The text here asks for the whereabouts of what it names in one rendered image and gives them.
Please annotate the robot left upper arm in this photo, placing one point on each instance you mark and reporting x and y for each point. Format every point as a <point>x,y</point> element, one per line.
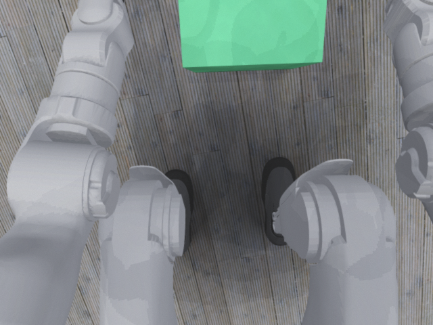
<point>58,191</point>

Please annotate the robot right forearm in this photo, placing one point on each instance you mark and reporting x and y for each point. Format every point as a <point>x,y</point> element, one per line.
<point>409,26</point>

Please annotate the right robot shin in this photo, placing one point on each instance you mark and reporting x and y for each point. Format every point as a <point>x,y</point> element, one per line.
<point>281,224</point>

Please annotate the robot left forearm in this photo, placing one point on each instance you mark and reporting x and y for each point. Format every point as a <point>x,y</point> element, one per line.
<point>82,104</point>

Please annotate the carton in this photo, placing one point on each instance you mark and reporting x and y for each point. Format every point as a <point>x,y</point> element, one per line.
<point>243,35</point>

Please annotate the left robot thigh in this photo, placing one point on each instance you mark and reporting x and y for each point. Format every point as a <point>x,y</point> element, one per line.
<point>136,276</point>

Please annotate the robot right upper arm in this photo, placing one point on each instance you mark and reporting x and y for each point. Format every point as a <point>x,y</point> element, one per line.
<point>414,166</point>

